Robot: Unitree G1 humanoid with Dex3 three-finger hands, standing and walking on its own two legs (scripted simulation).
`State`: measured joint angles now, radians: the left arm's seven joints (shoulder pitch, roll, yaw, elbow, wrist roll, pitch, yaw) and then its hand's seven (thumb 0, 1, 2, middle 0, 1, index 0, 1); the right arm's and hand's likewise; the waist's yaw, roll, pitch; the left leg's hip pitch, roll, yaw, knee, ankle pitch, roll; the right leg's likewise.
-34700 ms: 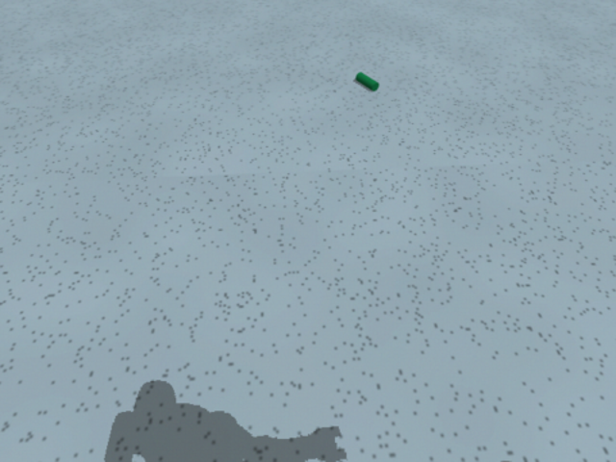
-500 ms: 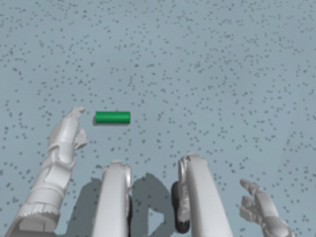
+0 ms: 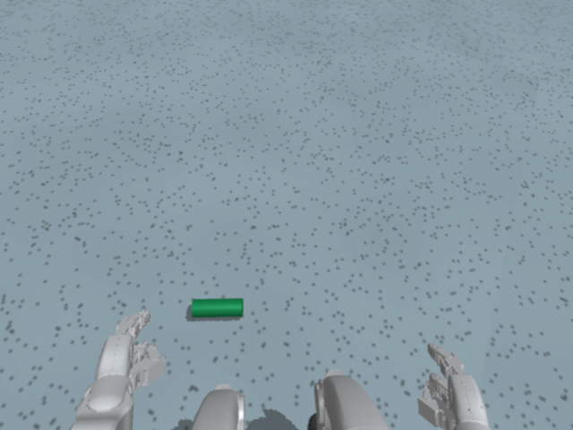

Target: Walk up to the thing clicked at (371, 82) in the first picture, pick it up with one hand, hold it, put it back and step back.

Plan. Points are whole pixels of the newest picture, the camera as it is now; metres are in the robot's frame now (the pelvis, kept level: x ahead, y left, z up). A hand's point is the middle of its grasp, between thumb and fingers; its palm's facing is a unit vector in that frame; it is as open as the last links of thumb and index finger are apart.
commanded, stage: home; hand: left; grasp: from above
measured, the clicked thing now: (217, 307) +0.51 +0.16 -0.64
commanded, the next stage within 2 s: none
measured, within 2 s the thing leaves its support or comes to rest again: neither
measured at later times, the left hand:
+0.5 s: hand (124, 393) +0.19 +0.19 +0.00, palm faces +0.07 -0.98 -0.19, open 7.4 cm
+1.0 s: hand (129, 388) +0.19 +0.18 +0.00, palm faces +0.05 -0.98 -0.20, open 7.4 cm
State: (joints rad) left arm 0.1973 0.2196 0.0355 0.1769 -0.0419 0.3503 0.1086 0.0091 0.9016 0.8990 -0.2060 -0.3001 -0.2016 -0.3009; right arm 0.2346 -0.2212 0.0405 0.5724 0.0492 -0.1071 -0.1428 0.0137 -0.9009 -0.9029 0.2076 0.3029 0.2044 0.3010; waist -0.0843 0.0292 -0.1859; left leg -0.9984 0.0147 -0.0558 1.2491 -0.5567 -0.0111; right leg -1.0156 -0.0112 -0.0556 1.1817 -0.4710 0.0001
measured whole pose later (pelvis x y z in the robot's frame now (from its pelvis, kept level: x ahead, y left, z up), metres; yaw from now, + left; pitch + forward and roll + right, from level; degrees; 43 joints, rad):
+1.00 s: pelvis +0.03 +0.00 +0.05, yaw +0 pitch +9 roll -2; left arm 0.49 0.23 0.02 -0.10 -0.05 0.44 0.02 0.01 0.91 0.90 -0.20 -0.30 -0.20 -0.30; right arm 0.30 -0.22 0.03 0.56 0.01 -0.25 -0.19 0.02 -0.90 -0.90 0.21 0.30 0.21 0.30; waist -0.04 0.04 -0.16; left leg -0.65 0.02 -0.05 0.99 -0.50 0.00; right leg -0.66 0.00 -0.05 0.92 -0.42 0.01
